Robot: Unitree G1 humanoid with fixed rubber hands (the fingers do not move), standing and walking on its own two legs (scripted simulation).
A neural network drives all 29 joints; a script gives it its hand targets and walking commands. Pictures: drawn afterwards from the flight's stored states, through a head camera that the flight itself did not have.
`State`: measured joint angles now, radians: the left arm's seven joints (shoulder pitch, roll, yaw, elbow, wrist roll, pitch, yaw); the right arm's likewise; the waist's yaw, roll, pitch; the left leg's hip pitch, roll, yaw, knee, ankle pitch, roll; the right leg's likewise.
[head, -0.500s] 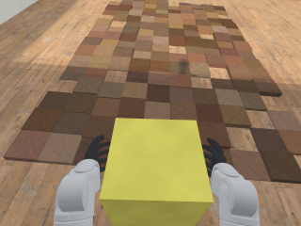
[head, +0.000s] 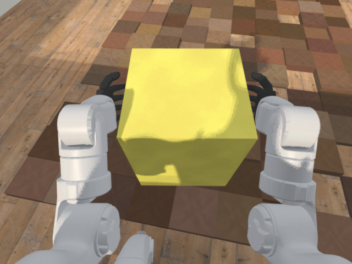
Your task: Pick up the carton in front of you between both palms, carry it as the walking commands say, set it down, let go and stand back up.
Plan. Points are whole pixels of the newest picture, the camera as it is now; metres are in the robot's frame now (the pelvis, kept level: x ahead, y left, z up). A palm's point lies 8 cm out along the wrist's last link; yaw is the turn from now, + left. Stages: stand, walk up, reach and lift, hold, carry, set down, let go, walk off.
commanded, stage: carry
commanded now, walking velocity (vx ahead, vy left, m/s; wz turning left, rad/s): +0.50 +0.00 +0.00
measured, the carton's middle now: (184, 125) +0.40 +0.01 +0.08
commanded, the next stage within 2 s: none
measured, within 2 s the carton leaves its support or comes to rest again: neither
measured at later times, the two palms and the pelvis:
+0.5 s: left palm (148, 11) +0.75 +0.13 +0.15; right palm (254, 20) +0.71 -0.17 +0.15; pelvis +0.35 +0.03 +0.02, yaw -2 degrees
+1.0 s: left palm out of the picture +1.04 +0.20 +0.19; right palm out of the picture +1.07 -0.09 +0.19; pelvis +0.70 +0.02 +0.02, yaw +1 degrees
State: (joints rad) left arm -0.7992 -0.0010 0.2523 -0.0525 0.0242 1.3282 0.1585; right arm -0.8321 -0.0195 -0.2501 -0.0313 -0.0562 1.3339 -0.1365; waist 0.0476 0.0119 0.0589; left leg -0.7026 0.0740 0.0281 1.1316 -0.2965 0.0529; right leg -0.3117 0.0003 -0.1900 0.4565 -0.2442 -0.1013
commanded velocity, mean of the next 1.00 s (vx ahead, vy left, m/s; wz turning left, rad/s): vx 0.50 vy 0.00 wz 0.00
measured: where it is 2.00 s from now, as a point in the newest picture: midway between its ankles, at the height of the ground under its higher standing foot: (191, 94)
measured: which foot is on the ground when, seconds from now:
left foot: up 0.00-0.18, down 0.20-0.60, up 0.62-0.96, down 0.98-1.00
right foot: down 0.00-0.24, up 0.26-0.56, down 0.58-1.00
